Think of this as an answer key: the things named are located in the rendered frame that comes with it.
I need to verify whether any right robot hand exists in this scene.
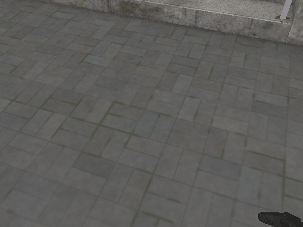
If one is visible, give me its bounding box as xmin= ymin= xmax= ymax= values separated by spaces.
xmin=258 ymin=212 xmax=303 ymax=227

